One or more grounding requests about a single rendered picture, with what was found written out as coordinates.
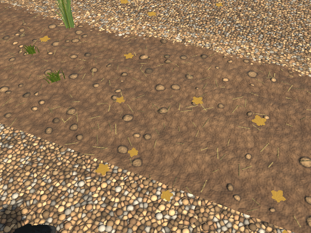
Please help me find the left robot hand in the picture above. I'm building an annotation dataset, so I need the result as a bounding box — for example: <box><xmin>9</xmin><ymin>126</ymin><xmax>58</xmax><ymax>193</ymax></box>
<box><xmin>13</xmin><ymin>223</ymin><xmax>56</xmax><ymax>233</ymax></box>

